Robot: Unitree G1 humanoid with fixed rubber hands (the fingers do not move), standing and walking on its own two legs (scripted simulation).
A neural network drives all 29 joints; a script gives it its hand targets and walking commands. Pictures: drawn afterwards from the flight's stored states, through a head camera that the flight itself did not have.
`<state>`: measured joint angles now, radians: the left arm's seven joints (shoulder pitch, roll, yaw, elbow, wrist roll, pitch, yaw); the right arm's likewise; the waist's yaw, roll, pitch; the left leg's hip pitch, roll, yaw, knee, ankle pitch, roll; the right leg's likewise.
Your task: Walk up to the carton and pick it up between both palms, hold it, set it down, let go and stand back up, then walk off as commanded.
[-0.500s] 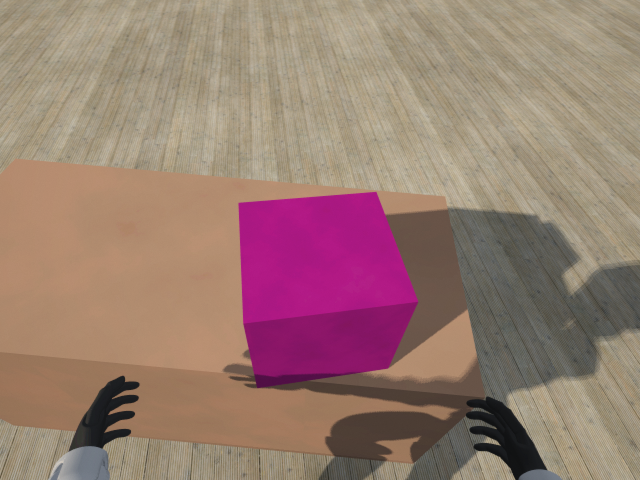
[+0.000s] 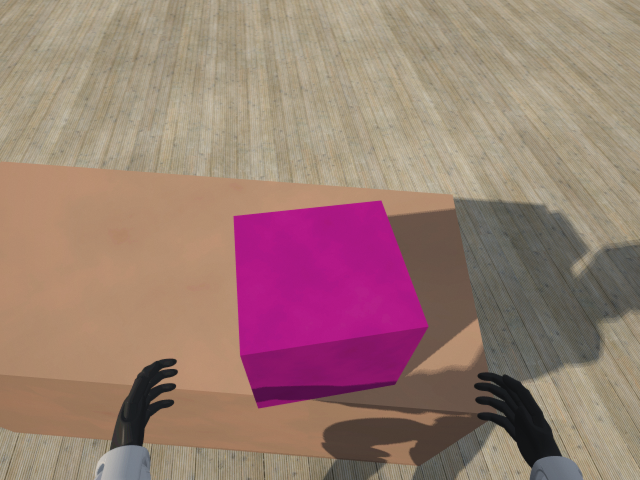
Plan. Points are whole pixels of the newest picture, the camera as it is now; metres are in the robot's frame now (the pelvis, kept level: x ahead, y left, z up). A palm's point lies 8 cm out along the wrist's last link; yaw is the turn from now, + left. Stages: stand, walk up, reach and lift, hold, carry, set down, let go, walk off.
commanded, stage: reach and lift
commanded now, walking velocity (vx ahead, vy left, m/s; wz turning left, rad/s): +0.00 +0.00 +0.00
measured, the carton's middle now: (319, 305) +0.38 +0.01 -0.09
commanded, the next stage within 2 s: none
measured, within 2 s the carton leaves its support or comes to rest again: neither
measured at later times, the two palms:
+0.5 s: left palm (141, 417) +0.18 +0.22 -0.02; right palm (523, 447) +0.16 -0.24 -0.05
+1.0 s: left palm (147, 380) +0.22 +0.22 -0.01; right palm (519, 365) +0.25 -0.25 -0.01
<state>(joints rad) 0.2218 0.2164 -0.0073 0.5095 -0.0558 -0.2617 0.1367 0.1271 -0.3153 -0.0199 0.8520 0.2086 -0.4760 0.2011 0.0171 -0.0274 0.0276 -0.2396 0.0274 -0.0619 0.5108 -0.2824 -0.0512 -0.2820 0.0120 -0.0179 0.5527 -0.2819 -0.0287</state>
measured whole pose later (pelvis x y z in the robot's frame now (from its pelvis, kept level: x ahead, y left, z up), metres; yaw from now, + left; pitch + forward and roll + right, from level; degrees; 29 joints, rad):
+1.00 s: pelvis +0.02 +0.00 +0.00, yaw +0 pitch +3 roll +1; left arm 0.15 0.19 -0.04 0.46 -0.09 -0.31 0.17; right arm -0.02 -0.39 0.12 0.84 0.36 -0.54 0.20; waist 0.03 -0.03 -0.03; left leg -0.25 0.03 -0.06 0.48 -0.28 -0.05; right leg -0.28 0.01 -0.02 0.52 -0.28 -0.03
